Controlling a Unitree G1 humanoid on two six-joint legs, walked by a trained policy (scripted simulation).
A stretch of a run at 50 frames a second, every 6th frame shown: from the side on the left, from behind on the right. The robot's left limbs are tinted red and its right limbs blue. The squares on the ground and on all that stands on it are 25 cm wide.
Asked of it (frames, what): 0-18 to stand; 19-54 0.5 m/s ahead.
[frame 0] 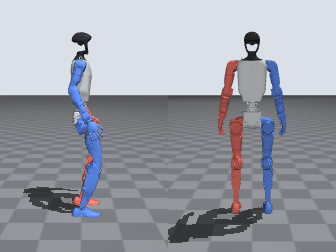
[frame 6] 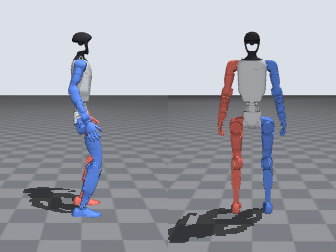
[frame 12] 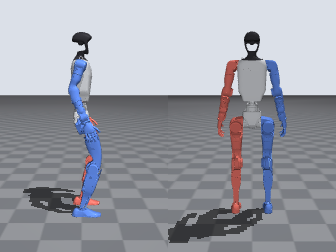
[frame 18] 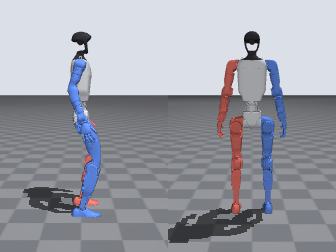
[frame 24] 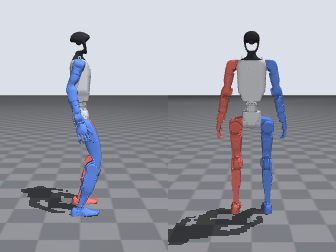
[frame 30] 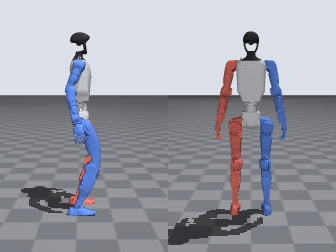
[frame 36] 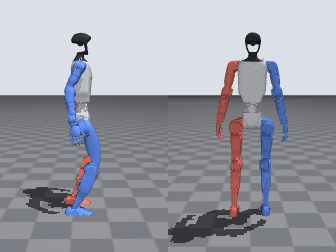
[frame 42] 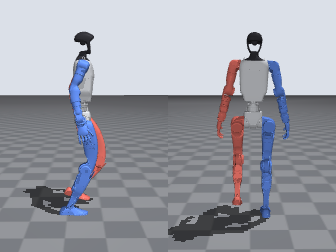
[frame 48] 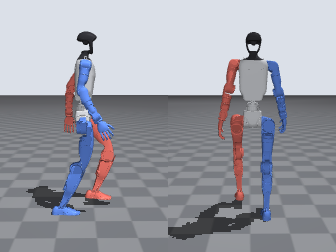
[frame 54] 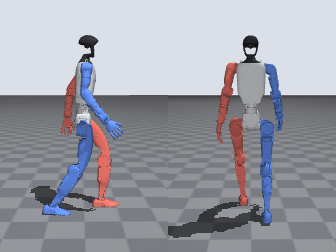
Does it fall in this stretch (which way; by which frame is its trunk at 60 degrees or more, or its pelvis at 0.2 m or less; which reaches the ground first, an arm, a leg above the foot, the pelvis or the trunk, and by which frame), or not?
no
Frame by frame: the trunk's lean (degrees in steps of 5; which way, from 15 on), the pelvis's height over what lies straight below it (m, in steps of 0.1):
0: 0, 0.8
6: 0, 0.8
12: 0, 0.8
18: 0, 0.8
24: 0, 0.8
30: 0, 0.8
36: 0, 0.8
42: 0, 0.8
48: 5, 0.8
54: 5, 0.7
